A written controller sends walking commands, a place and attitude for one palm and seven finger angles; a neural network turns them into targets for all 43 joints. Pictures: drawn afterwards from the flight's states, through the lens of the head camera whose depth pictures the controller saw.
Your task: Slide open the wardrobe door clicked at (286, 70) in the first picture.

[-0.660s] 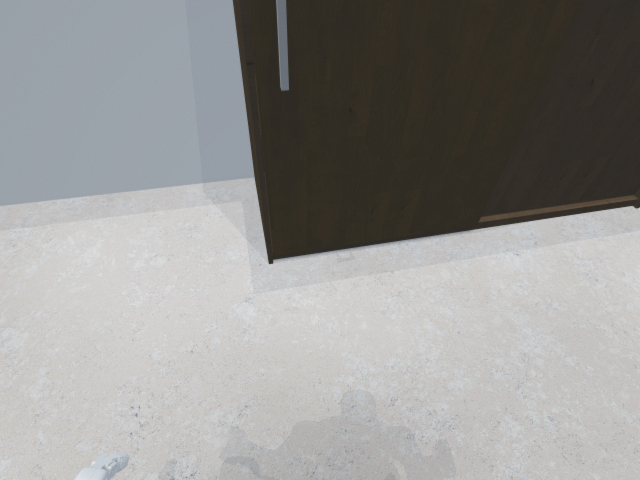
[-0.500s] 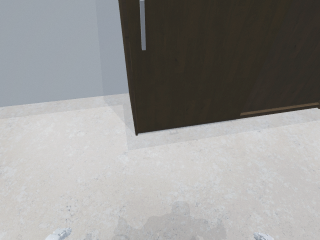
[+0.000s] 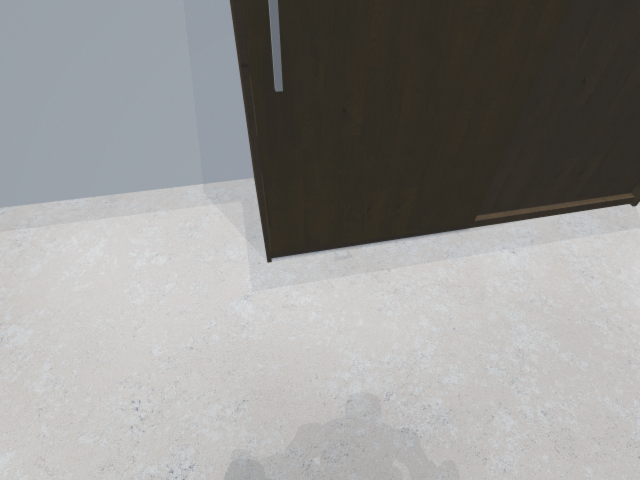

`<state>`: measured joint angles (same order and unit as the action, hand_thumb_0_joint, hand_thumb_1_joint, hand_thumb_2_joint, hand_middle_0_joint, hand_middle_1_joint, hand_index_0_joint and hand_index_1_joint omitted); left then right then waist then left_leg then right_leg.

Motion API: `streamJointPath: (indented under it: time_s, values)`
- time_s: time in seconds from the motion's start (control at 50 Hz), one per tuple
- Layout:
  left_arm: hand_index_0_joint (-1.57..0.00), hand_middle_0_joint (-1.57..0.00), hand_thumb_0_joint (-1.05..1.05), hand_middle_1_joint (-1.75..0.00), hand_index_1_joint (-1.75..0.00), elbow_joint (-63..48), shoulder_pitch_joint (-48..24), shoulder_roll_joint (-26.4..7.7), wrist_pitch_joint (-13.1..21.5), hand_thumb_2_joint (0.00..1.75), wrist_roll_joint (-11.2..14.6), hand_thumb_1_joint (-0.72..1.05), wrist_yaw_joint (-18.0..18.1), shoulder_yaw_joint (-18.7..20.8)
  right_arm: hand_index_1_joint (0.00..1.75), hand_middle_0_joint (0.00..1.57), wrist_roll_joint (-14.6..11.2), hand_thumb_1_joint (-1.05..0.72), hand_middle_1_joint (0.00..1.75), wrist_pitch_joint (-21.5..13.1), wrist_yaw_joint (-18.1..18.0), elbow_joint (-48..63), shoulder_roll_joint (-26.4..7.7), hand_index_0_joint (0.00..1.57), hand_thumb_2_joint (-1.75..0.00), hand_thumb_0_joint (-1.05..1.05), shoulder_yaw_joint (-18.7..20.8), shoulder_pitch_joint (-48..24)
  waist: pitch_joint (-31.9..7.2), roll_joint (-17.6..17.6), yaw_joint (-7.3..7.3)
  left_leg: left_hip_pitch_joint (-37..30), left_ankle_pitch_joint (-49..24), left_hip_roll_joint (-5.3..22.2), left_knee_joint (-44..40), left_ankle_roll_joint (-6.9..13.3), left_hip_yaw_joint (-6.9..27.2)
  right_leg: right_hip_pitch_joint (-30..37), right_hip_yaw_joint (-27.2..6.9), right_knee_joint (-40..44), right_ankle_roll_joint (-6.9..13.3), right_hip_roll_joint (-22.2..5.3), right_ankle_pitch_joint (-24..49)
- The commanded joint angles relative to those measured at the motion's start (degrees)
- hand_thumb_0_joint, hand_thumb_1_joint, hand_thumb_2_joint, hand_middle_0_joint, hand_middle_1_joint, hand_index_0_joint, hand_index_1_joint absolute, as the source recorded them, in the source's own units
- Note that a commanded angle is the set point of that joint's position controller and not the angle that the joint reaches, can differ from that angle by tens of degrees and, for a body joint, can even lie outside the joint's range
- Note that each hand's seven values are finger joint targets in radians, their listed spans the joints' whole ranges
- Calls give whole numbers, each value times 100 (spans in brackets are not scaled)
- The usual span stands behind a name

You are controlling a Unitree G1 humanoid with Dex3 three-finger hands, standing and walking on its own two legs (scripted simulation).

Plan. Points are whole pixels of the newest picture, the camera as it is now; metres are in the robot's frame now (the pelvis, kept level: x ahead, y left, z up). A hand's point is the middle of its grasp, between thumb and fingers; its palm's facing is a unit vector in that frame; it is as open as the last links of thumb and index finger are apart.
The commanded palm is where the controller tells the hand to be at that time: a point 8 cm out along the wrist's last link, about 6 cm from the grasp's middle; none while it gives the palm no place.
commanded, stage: stand and wait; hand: left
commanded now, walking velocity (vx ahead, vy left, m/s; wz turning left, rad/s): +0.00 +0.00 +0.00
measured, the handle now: (274, 41) +1.04 +0.17 +0.10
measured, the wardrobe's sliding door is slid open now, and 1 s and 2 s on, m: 0.00 0.00 0.00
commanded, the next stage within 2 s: look at it before walking up in 0.16 s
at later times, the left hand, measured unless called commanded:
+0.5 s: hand out of the picture +0.08 +0.24 -0.15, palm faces -0.04 -0.94 -0.33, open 7.4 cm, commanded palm none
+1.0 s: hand out of the picture +0.08 +0.23 -0.16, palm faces -0.04 -0.95 -0.32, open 7.4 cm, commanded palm none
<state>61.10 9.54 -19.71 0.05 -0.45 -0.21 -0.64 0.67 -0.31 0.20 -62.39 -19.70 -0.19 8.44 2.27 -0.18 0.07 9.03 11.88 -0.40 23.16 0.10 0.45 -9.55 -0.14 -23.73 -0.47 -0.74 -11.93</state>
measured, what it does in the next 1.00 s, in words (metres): stands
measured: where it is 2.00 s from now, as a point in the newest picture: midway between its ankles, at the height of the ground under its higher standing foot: (346, 467)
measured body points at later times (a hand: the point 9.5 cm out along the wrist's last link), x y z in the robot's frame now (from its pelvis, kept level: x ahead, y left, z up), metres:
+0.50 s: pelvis +0.00 -0.01 +0.00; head +0.00 -0.01 +0.45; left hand +0.08 +0.29 -0.13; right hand +0.07 -0.30 -0.13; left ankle +0.01 +0.12 -0.74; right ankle +0.01 -0.12 -0.74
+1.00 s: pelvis +0.01 -0.01 +0.00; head +0.01 -0.01 +0.45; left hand +0.08 +0.28 -0.14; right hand +0.08 -0.30 -0.13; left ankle +0.01 +0.12 -0.74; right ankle +0.01 -0.12 -0.74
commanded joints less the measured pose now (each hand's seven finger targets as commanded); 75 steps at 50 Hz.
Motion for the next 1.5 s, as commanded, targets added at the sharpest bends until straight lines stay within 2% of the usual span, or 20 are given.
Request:
streamJointPath:
  time_s: [0.0,0.2,0.86,0.9,0.98,1.04,1.08,1.1,1.12,1.16,1.22,1.24,1.26,1.28,1.3,1.32,1.34,1.38,1.42,1.48]
  values:
    - [-20,-20,0,-30,-30,-358,-362,-1157,141,90,-12,90,89,261,30,20,-18,-90,30,-166,-80,336,-1144,20,-90,0,235,-379,-381,29,2,45,-331,653,-504,163,576,56,-637,487,231,-607,241]
    - [-20,-20,0,-30,-30,-304,-400,-1166,137,90,-23,90,89,259,30,20,-12,-90,30,-157,-74,240,-1142,20,-90,0,221,-356,-204,-28,-10,115,-143,655,-598,146,572,-64,-685,605,225,-595,-15]
    - [-20,-20,0,-30,-30,-261,-392,-1178,167,90,-21,90,88,256,30,20,-26,-90,30,-169,-94,232,-1164,20,-90,0,211,-432,-376,47,-1,-211,-649,709,-601,115,507,100,-663,629,224,-595,684]
    - [-20,-20,0,-30,-30,-131,-43,-575,56,90,-16,90,95,143,30,20,19,-90,30,-87,-81,106,-542,20,-90,0,78,-111,-412,-39,0,-269,-88,688,-439,5,289,-18,-725,603,168,-538,59]
    - [-20,-20,0,-30,-30,-312,234,-610,-105,90,-79,90,-22,269,30,20,71,-90,30,10,-64,230,-561,20,-90,0,188,197,259,-158,-11,267,1967,655,-288,60,171,-814,-1130,609,322,-355,-2036]
    - [-20,-20,0,-30,-30,-551,349,-542,-95,90,-86,90,-90,363,30,20,66,-90,30,-32,-82,380,-684,20,-90,0,314,450,538,133,66,143,2509,915,-283,253,416,-1548,-1127,49,407,-115,-2299]
    - [-20,-20,0,-30,-30,-751,274,-236,-18,90,-68,90,-143,372,30,20,61,-90,30,-122,-118,368,-877,20,-90,0,422,834,483,900,241,-460,2647,1674,-952,654,1278,-2217,-377,-1391,271,352,-1548]
    - [-20,-20,0,-30,-30,-907,26,-106,20,90,-55,90,-165,385,30,20,38,-90,30,-195,-133,378,-944,20,-90,0,485,973,425,1226,317,-939,1988,2226,-1233,970,1562,-2734,32,-2264,152,200,-1479]
    - [-20,-20,0,-30,-30,-1049,-243,-126,46,90,-71,90,-189,404,30,20,30,-90,30,-248,-138,374,-868,20,-90,0,501,1151,372,1005,426,-1250,1384,2433,-1239,1152,1611,-3091,-70,-2666,111,-49,-1722]
    - [-20,-20,0,-30,-30,-1110,-317,34,80,90,-78,90,-232,450,30,20,58,-90,30,-303,-144,367,-671,20,-90,0,495,1146,407,844,349,-1182,373,2421,-1031,1098,1009,-3038,-45,-2736,73,-370,-1681]
    - [-20,-20,0,-30,-30,-919,365,290,97,90,-64,90,-296,469,30,20,97,-90,30,-310,-143,486,-541,20,-90,0,485,600,203,786,-106,-277,-282,1986,-309,613,-209,-1403,405,-1606,138,-323,-1204]
    - [-20,-20,0,-30,-30,-714,1000,295,102,90,-75,90,-298,509,30,20,90,-90,30,-304,-134,521,-531,20,-90,0,482,451,-26,541,-437,222,-241,1723,471,435,-605,-364,639,-1092,189,-91,-537]
    - [-20,-20,0,-30,-30,-397,1901,32,146,90,-104,90,-255,572,30,20,45,-90,30,-306,-93,550,-420,20,-90,0,458,414,-376,-197,-821,835,-340,1290,1801,205,-1073,832,664,-628,273,110,-210]
    - [-20,-20,0,-30,-30,-224,2609,-657,251,90,-153,90,-126,742,30,20,-30,-90,30,-313,-19,763,38,20,-90,0,356,427,-573,-2081,-1040,2462,1359,607,3744,-134,-1379,1749,-1885,425,848,-1390,-1144]
    - [-20,-20,0,-30,-30,-223,2770,-881,277,90,-37,90,-28,764,30,20,-6,-90,30,-364,-12,1062,102,20,-90,0,327,64,-546,-2112,-982,3255,2187,344,4745,-127,-733,1760,-3800,1192,1325,-2157,-811]
    - [-20,-20,0,-30,-30,-331,2463,-753,270,90,-9,90,46,763,30,20,8,-90,30,-353,-13,1068,-1,20,-90,0,388,-133,-251,-1066,-856,3466,1801,649,4996,-80,-273,1659,-3473,1114,1531,-2185,-851]
    - [-20,-20,0,-30,-30,-440,2063,-564,275,90,-18,90,50,709,30,20,3,-90,30,-370,2,1013,66,20,-90,0,393,-211,-48,-477,-717,3363,1312,838,4943,-58,-226,1064,-3039,1067,1498,-1945,-1041]
    - [-20,-20,0,-30,-30,-589,1364,-268,295,90,-80,90,65,609,30,20,75,-90,30,-279,15,888,163,20,-90,0,403,-19,289,-362,-339,2910,972,985,4764,-156,-119,-116,-2614,1266,1420,-1826,-1467]
    - [-20,-20,0,-30,-30,-600,1104,-103,341,90,-129,90,89,565,30,20,94,-90,30,-193,38,775,346,20,-90,0,411,373,206,-252,-31,2444,685,961,4257,-227,-213,-571,-1885,1279,1259,-1512,-926]
    - [-20,-20,0,-30,-30,-529,1093,-102,374,90,-120,90,65,570,30,20,76,-90,30,-126,87,858,470,20,-90,0,415,377,204,-448,43,2284,139,877,3547,-300,-373,-733,-1335,1372,1155,-1163,-834]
